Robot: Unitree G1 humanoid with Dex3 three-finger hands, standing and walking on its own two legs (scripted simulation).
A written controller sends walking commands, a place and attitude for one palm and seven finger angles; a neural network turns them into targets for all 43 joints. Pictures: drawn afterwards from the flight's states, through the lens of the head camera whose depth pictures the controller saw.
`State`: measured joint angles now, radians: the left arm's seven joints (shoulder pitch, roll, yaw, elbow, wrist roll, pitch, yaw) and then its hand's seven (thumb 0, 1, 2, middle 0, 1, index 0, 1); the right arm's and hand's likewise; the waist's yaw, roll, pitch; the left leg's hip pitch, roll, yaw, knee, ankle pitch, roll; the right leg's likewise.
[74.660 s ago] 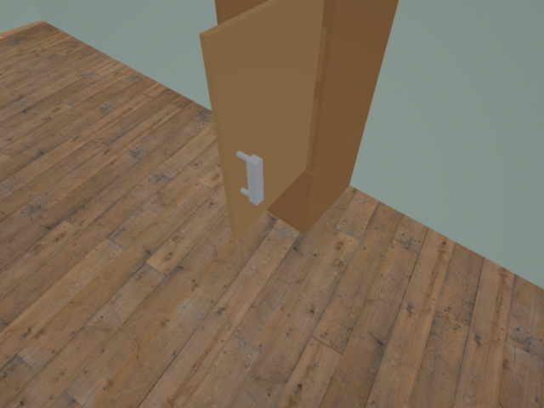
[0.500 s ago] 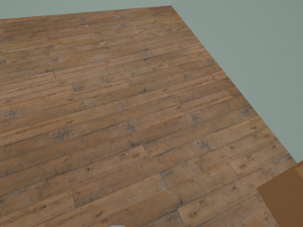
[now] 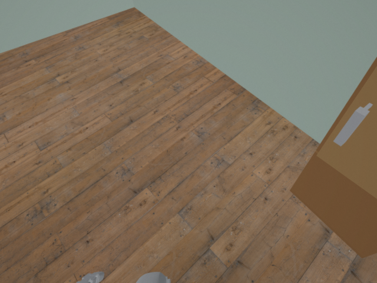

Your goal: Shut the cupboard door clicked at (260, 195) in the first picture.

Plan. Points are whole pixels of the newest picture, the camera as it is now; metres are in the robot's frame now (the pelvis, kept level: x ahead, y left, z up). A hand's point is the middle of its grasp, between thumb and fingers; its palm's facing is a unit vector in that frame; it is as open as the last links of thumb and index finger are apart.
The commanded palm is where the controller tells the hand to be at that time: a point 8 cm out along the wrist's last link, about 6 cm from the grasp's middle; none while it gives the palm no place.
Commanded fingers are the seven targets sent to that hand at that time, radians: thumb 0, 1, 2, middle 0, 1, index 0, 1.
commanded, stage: turn to face it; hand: left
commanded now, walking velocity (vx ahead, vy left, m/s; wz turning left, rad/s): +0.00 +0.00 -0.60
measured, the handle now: (353, 124) +0.57 -0.47 -0.09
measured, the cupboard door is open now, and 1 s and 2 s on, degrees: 3 3 3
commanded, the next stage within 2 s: take the last steps up to it in 1.38 s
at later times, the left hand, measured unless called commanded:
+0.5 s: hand (109, 280) +0.15 +0.22 -0.16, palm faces -0.22 -0.95 -0.21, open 7.4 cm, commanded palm none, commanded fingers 0.00 0.90 0.90 -0.20 -0.30 -0.20 -0.30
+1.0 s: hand (162, 246) +0.22 +0.10 -0.14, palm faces -0.54 -0.80 -0.28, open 7.4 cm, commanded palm none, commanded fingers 0.00 0.90 0.90 -0.20 -0.30 -0.20 -0.30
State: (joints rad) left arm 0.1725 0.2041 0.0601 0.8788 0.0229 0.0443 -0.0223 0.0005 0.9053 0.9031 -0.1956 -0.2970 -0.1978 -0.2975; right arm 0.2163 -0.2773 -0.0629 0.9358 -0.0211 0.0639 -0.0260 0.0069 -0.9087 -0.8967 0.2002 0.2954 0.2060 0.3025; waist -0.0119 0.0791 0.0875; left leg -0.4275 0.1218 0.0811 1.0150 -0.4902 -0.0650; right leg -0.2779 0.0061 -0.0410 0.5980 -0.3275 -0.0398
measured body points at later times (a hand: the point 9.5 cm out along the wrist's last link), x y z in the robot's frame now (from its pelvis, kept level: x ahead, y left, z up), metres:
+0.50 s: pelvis +0.03 +0.03 +0.01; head +0.08 +0.04 +0.46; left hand +0.16 +0.27 -0.15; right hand +0.06 -0.24 -0.11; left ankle +0.05 +0.14 -0.73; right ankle -0.05 -0.09 -0.65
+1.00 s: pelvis +0.03 -0.02 +0.01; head +0.06 -0.07 +0.46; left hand +0.25 +0.14 -0.12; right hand -0.06 -0.29 -0.14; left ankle +0.11 +0.12 -0.65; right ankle -0.03 -0.10 -0.73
